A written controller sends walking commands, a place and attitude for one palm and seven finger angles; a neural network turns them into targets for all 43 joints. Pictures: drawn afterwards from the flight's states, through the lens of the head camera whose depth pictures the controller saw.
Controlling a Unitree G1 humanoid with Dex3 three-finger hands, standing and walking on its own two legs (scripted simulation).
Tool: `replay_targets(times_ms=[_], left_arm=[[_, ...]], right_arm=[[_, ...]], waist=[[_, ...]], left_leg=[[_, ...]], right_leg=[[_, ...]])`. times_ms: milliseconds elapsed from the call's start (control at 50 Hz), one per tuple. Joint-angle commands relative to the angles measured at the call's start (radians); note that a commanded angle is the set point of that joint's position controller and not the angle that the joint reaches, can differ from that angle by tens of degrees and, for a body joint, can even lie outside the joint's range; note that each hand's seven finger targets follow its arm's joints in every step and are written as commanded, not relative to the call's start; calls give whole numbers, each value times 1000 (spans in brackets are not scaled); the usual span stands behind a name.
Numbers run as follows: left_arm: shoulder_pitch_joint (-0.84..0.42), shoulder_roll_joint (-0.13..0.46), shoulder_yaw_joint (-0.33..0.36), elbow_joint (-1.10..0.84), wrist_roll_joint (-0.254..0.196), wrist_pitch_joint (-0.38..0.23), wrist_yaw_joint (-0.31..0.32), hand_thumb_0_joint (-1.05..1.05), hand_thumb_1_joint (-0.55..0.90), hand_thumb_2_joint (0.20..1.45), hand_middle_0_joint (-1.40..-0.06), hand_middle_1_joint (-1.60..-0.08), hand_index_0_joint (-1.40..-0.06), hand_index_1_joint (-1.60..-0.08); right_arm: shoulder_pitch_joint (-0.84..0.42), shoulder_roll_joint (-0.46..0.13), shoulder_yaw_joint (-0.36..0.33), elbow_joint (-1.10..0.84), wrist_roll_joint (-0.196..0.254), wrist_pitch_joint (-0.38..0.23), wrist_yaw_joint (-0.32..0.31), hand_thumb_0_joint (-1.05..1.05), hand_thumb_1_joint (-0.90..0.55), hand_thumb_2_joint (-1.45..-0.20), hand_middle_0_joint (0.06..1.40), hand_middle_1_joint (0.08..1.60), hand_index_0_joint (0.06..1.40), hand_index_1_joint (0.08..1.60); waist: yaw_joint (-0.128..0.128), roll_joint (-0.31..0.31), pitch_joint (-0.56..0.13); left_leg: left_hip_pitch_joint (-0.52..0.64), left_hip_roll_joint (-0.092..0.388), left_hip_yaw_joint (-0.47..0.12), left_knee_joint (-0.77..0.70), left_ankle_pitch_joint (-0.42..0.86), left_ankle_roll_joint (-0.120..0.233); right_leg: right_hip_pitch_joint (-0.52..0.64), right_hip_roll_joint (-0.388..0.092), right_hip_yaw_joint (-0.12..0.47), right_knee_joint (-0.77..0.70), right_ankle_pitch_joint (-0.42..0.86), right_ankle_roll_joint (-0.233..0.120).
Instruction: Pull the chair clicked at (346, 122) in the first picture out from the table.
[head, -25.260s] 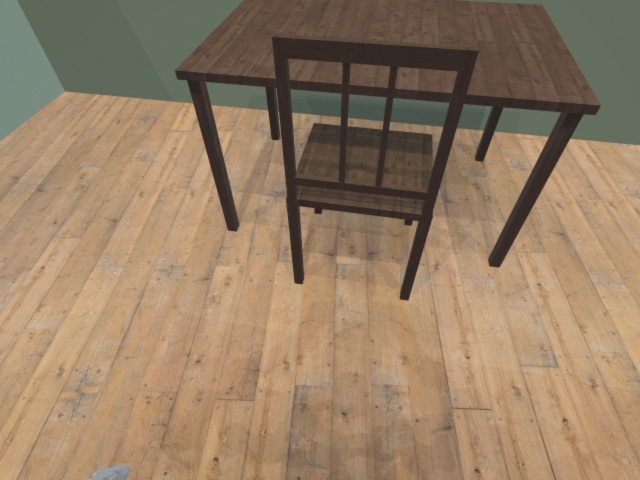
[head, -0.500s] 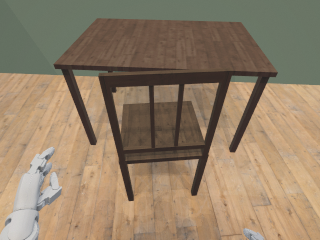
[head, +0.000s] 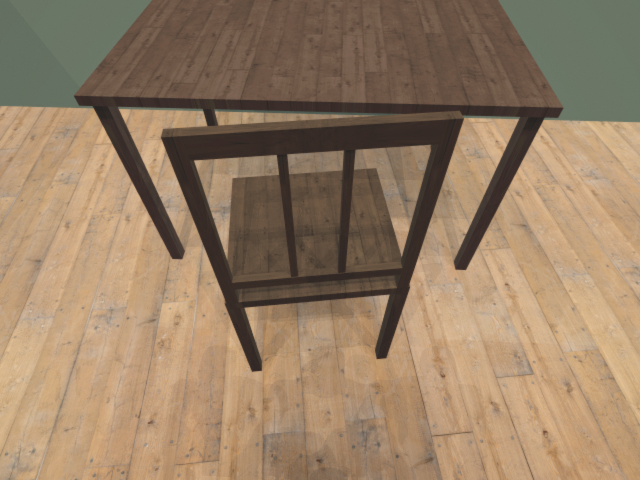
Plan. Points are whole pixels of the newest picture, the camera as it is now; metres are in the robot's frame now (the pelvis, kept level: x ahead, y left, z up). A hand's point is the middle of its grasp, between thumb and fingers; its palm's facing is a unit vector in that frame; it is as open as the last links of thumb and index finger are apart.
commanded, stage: let the arm hang, fingers relaxed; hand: left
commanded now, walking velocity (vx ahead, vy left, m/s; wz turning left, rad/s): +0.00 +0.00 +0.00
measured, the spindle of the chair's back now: (289, 223) +0.55 +0.09 -0.07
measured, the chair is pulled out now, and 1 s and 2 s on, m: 0.18 0.18 0.18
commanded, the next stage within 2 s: look to check the result in 0.50 s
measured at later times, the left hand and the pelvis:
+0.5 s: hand out of the picture +0.02 +0.17 -0.17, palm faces -0.01 -0.98 -0.20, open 7.3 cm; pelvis +0.02 +0.00 +0.00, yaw -1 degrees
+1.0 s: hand out of the picture +0.03 +0.17 -0.18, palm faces -0.01 -0.98 -0.18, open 7.4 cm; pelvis +0.04 +0.01 +0.00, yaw -1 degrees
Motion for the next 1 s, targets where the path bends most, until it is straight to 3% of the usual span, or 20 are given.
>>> replay_targets(times_ms=[0, 40, 140, 240, 380, 540, 600, 740, 800, 820, 980], left_arm=[[34, 77, 13, -20, -6, -24, 7, 0, 900, 900, -200, -300, -200, -300], [33, 76, 12, -12, -4, -23, 8, 0, 900, 900, -200, -300, -200, -300], [40, 62, 12, -6, -2, -25, 11, 0, 900, 900, -200, -300, -200, -300], [44, 48, 14, -5, -2, -27, 12, 0, 900, 900, -200, -300, -200, -300], [52, 47, 18, -8, -3, -29, 11, 0, 900, 900, -200, -300, -200, -300], [51, 44, 17, -6, -3, -26, 13, 0, 900, 900, -200, -300, -200, -300], [56, 43, 20, -5, -4, -29, 14, 0, 900, 900, -200, -300, -200, -300], [61, 35, 18, -2, -3, -26, 15, 0, 900, 900, -200, -300, -200, -300], [68, 36, 20, 2, -4, -27, 16, 0, 900, 900, -200, -300, -200, -300], [64, 38, 20, 1, -3, -26, 16, 0, 900, 900, -200, -300, -200, -300], [69, 32, 21, 1, -3, -25, 17, 0, 900, 900, -200, -300, -200, -300]], right_arm=[[44, -90, -17, -13, -3, -24, -11, 0, -900, -900, 200, 300, 200, 300], [41, -84, -16, -4, -3, -22, -10, 0, -900, -900, 200, 300, 200, 300], [39, -74, -16, 6, -4, -23, -9, 0, -900, -900, 200, 300, 200, 300], [37, -64, -17, 12, -5, -27, -12, 0, -900, -900, 200, 300, 200, 300], [42, -67, -15, 15, -4, -34, -15, 0, -900, -900, 200, 300, 200, 300], [50, -63, -13, 23, -4, -31, -16, 0, -900, -900, 200, 300, 200, 300], [58, -62, -14, 24, -4, -36, -18, 0, -900, -900, 200, 300, 200, 300], [63, -56, -13, 30, -3, -34, -19, 0, -900, -900, 200, 300, 200, 300], [68, -54, -14, 32, -3, -37, -20, 0, -900, -900, 200, 300, 200, 300], [64, -55, -13, 31, -1, -35, -20, 0, -900, -900, 200, 300, 200, 300], [68, -53, -13, 32, -3, -37, -21, 0, -900, -900, 200, 300, 200, 300]], waist=[[-6, -46, -42], [-5, -46, -3], [-6, -37, 19], [-4, -14, 16], [-1, -31, -13], [-4, -26, 22], [-3, -28, -19], [-3, -40, 23], [-2, -35, -15], [-2, -35, 11], [-4, -33, 1]], left_leg=[[89, 106, -95, -67, 72, 19], [72, 102, -92, -74, 49, 18], [72, 100, -85, -79, 36, 15], [82, 103, -81, -78, 65, 16], [111, 109, -77, -71, 125, 20], [104, 109, -76, -79, 113, 19], [131, 112, -72, -69, 158, 21], [117, 112, -71, -75, 144, 21], [143, 114, -70, -65, 185, 23], [130, 111, -69, -65, 168, 23], [143, 113, -71, -66, 193, 25]], right_leg=[[-42, -90, 68, -76, 68, -50], [-59, -88, 72, -83, 44, -50], [-72, -87, 76, -87, 28, -47], [-62, -85, 76, -79, 60, -47], [-35, -90, 68, -68, 115, -43], [-42, -88, 67, -72, 99, -42], [-18, -90, 65, -62, 140, -41], [-34, -90, 61, -65, 127, -40], [-14, -94, 58, -58, 159, -39], [-23, -93, 57, -64, 147, -39], [-17, -94, 57, -57, 161, -38]])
